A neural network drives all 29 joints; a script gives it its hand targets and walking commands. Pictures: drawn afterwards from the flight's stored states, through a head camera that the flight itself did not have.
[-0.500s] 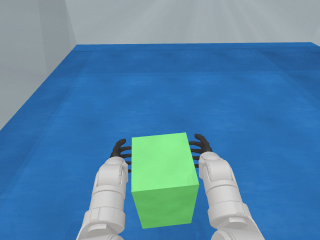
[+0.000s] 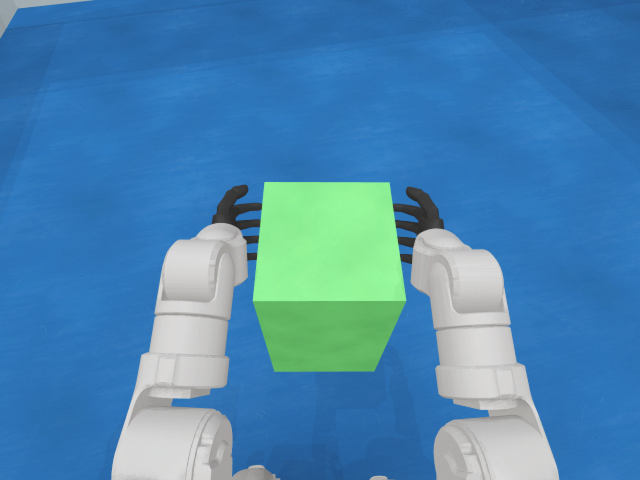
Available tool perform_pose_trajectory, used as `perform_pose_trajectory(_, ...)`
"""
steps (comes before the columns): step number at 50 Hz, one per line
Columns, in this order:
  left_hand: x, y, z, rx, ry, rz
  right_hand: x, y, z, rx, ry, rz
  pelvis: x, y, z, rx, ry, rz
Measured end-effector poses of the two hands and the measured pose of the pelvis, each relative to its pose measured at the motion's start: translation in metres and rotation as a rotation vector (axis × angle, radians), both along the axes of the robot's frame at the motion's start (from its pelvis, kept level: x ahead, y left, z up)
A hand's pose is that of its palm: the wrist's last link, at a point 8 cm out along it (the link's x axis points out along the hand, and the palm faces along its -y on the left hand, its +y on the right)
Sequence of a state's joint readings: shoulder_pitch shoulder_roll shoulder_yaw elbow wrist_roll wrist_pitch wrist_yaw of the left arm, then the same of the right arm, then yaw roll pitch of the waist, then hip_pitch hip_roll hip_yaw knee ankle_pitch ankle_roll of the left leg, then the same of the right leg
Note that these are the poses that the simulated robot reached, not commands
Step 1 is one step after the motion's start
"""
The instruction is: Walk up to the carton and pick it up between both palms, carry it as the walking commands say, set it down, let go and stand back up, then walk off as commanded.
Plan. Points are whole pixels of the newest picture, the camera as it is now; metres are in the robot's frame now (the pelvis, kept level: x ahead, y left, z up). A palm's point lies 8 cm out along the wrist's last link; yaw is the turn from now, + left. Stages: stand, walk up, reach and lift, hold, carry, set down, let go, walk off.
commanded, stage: carry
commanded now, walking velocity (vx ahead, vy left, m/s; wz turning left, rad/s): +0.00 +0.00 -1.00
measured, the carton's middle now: (325, 287) +0.36 +0.01 +0.02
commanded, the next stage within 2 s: none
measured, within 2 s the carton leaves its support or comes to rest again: neither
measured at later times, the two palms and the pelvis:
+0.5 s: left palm (328, 199) +0.43 +0.00 +0.12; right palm (531, 258) +0.33 -0.22 +0.12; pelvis +0.02 +0.03 +0.02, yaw -26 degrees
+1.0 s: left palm (530, 234) +0.38 -0.24 +0.10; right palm out of the picture +0.18 -0.38 +0.10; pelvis +0.05 +0.01 +0.01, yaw -55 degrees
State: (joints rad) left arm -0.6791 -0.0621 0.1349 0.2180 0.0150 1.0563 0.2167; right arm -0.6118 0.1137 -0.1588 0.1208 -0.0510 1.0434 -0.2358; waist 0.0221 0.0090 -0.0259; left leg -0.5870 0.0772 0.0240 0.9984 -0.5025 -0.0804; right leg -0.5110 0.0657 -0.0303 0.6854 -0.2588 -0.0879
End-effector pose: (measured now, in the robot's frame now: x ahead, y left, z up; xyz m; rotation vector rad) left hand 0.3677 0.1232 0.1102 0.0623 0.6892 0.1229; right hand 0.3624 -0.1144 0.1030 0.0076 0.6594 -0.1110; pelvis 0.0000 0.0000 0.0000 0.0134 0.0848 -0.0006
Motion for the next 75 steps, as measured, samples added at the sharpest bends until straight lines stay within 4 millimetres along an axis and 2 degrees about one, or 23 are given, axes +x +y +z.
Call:
perform_pose_trajectory(5, 0.028, -0.043, 0.020, 0.006, 0.039, -0.098, 0.007, -0.041, 0.022, 0.020, 0.039, -0.106, 0.001, 0.001, 0.011, 0.019, 0.033, -0.070)
perform_pose_trajectory(11, 0.049, -0.074, 0.030, -0.016, 0.052, -0.181, 0.008, -0.070, 0.038, 0.024, 0.048, -0.210, 0.005, 0.011, 0.016, 0.032, 0.058, -0.178)
perform_pose_trajectory(16, 0.055, -0.088, 0.020, -0.044, 0.076, -0.252, -0.002, -0.080, 0.035, 0.008, 0.069, -0.293, 0.010, 0.025, 0.015, 0.024, 0.069, -0.273)
perform_pose_trajectory(20, 0.053, -0.094, 0.006, -0.061, 0.101, -0.294, -0.017, -0.082, 0.023, 0.001, 0.092, -0.346, 0.014, 0.031, 0.015, 0.004, 0.056, -0.336)
perform_pose_trajectory(24, 0.056, -0.113, 0.007, -0.050, 0.092, -0.360, -0.031, -0.095, 0.019, -0.002, 0.084, -0.403, 0.017, 0.030, 0.019, -0.033, 0.039, -0.420)
perform_pose_trajectory(27, 0.062, -0.141, 0.010, -0.046, 0.076, -0.425, -0.041, -0.116, 0.020, 0.000, 0.067, -0.467, 0.020, 0.024, 0.018, -0.053, 0.039, -0.482)
perform_pose_trajectory(30, 0.066, -0.179, 0.010, -0.051, 0.065, -0.487, -0.052, -0.145, 0.017, 0.007, 0.051, -0.540, 0.023, 0.012, 0.010, -0.065, 0.042, -0.543)
perform_pose_trajectory(33, 0.063, -0.220, 0.002, -0.046, 0.055, -0.540, -0.067, -0.178, 0.005, 0.019, 0.037, -0.602, 0.027, -0.005, -0.005, -0.070, 0.046, -0.583)
perform_pose_trajectory(35, 0.057, -0.245, -0.010, -0.028, 0.077, -0.582, -0.081, -0.198, -0.007, 0.034, 0.060, -0.642, 0.027, -0.008, -0.008, -0.071, 0.053, -0.619)
perform_pose_trajectory(39, 0.038, -0.288, -0.030, -0.021, 0.125, -0.685, -0.115, -0.227, -0.019, 0.045, 0.104, -0.753, 0.030, -0.006, -0.002, -0.042, 0.056, -0.696)
perform_pose_trajectory(43, 0.029, -0.326, -0.028, -0.079, 0.098, -0.776, -0.141, -0.250, -0.009, 0.023, 0.057, -0.872, 0.035, 0.002, -0.001, -0.028, 0.056, -0.791)
perform_pose_trajectory(46, 0.025, -0.349, -0.023, -0.116, 0.084, -0.842, -0.156, -0.258, 0.000, 0.003, 0.030, -0.952, 0.043, 0.008, -0.004, -0.015, 0.044, -0.864)
perform_pose_trajectory(50, 0.015, -0.367, -0.015, -0.090, 0.105, -0.909, -0.178, -0.261, 0.002, 0.021, 0.050, -1.020, 0.051, 0.008, 0.005, -0.033, 0.039, -0.958)
perform_pose_trajectory(54, 0.002, -0.391, 0.005, -0.068, 0.076, -0.974, -0.199, -0.271, 0.014, 0.024, 0.030, -1.071, 0.051, 0.001, 0.012, -0.047, 0.050, -1.012)
perform_pose_trajectory(58, -0.014, -0.411, 0.020, -0.057, 0.040, -1.001, -0.219, -0.286, 0.022, 0.029, -0.002, -1.093, 0.044, -0.015, 0.007, -0.030, 0.046, -1.033)
perform_pose_trajectory(60, -0.025, -0.417, 0.020, -0.041, 0.031, -1.010, -0.230, -0.291, 0.020, 0.033, -0.004, -1.094, 0.040, -0.020, 0.005, -0.034, 0.051, -1.046)
perform_pose_trajectory(64, -0.047, -0.419, 0.014, -0.004, 0.063, -1.046, -0.254, -0.290, 0.018, 0.045, 0.041, -1.109, 0.036, -0.020, 0.012, -0.011, 0.024, -1.054)
perform_pose_trajectory(67, -0.056, -0.419, 0.015, -0.003, 0.069, -1.063, -0.263, -0.289, 0.022, 0.044, 0.049, -1.124, 0.037, -0.017, 0.014, -0.008, 0.012, -1.068)
perform_pose_trajectory(71, -0.058, -0.419, 0.021, -0.036, 0.057, -1.082, -0.267, -0.284, 0.033, 0.014, 0.034, -1.144, 0.042, -0.013, 0.009, -0.026, 0.006, -1.087)
perform_pose_trajectory(75, -0.056, -0.406, 0.020, -0.043, 0.076, -1.073, -0.264, -0.273, 0.035, -0.001, 0.059, -1.131, 0.041, -0.014, 0.012, -0.025, -0.014, -1.100)
